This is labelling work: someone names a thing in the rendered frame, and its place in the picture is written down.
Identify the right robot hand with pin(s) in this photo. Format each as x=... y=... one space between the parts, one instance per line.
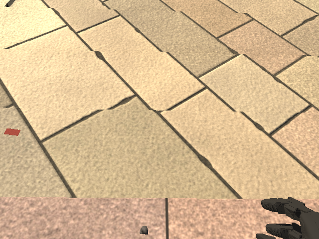
x=296 y=210

